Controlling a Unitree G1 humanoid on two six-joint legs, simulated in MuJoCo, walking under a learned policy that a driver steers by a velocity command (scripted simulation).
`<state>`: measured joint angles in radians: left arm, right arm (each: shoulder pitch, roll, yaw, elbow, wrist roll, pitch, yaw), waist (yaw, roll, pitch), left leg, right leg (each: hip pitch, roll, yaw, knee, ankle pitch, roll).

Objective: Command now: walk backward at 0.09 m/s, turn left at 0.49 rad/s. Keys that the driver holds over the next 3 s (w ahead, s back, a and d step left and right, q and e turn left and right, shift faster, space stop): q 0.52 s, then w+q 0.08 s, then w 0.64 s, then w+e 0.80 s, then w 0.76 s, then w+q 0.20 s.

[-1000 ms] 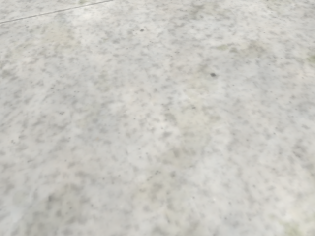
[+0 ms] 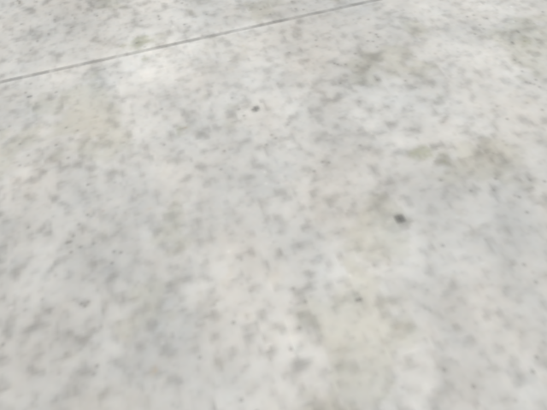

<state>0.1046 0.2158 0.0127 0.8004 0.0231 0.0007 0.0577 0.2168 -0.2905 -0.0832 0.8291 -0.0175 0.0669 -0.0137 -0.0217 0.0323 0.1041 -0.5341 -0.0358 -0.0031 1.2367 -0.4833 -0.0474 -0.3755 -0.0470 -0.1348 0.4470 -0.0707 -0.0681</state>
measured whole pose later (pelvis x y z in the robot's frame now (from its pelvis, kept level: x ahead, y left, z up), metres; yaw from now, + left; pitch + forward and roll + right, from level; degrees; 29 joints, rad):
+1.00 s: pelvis +0.02 +0.07 +0.01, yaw +27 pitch +2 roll +0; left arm 0.45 0.24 0.05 0.90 0.02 -0.07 -0.01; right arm 0.14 -0.27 -0.05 0.75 -0.04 0.01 0.06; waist 0.07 0.04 0.00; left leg -0.51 0.03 0.01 0.68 -0.21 0.00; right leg 0.04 0.01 -0.01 0.23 -0.31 -0.02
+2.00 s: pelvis +0.50 +0.29 +0.01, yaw +5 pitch +2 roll +0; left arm 0.40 0.27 0.07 0.89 0.00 -0.05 -0.01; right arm 0.06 -0.26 -0.01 0.74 -0.04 -0.03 0.02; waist 0.08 0.04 0.04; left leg -0.66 0.10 -0.05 0.73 -0.05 -0.05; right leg -0.05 0.16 0.13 0.30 -0.25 -0.12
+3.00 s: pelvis +1.02 +0.30 +0.01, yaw +1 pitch +0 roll -1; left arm 0.41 0.23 0.03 0.97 0.02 -0.09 0.00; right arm 0.17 -0.25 -0.05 0.87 -0.03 -0.02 0.04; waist 0.03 0.05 0.02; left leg -0.65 0.07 -0.02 0.81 -0.04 0.03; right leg 0.03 0.08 -0.13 0.18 -0.22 -0.08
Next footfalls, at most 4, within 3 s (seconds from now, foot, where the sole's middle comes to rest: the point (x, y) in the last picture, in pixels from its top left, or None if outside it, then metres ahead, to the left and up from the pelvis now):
0.22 left None -0.02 0.12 -0.77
0.64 right None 0.00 -0.07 -0.77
1.08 left None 0.11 0.24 -0.77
1.62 right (204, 395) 0.47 0.23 -0.77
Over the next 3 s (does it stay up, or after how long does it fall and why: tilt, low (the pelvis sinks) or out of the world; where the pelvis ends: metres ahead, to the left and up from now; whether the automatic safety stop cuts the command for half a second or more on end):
stays up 1.02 0.30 0.01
